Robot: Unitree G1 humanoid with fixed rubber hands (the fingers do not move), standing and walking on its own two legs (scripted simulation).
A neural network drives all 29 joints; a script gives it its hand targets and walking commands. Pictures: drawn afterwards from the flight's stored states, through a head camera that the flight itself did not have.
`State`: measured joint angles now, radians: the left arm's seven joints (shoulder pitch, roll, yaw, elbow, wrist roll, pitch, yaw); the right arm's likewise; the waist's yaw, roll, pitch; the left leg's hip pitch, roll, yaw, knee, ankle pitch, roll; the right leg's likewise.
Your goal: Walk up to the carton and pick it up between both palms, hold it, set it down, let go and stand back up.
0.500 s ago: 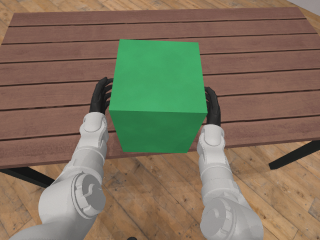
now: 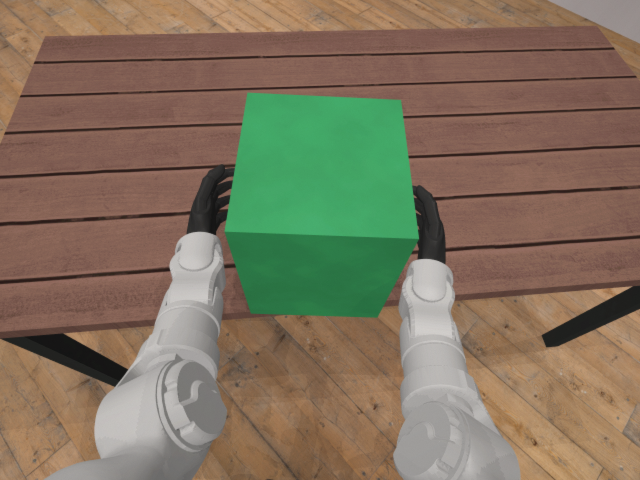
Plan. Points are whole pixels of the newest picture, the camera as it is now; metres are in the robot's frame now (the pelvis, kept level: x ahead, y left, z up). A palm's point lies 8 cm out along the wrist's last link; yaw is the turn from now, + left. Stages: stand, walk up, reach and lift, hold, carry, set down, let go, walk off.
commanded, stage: reach and lift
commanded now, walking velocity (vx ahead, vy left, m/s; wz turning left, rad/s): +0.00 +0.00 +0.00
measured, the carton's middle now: (319, 216) +0.47 -0.01 -0.02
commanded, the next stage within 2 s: none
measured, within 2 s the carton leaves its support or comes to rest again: leaves its support in 1.06 s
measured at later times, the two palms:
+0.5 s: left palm (206, 228) +0.43 +0.14 +0.02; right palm (427, 250) +0.39 -0.14 +0.02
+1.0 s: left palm (203, 233) +0.42 +0.14 +0.02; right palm (428, 258) +0.38 -0.14 +0.02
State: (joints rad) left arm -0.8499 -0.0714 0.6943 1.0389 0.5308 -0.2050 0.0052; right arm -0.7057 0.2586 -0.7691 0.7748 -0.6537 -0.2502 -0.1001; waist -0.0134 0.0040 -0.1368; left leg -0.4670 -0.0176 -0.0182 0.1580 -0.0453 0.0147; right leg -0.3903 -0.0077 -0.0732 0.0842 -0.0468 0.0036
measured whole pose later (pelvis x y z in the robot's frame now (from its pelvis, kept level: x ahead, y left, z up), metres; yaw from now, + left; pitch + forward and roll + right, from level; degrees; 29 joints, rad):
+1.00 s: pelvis -0.01 +0.00 +0.00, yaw +1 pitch +23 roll -1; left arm -0.85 -0.03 0.62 1.14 0.44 -0.25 0.05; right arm -0.68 0.22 -0.71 0.89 -0.62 -0.32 -0.15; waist -0.03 -0.01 -0.22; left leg -0.54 -0.01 -0.04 0.17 -0.03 0.01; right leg -0.45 0.00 -0.09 0.08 -0.03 0.00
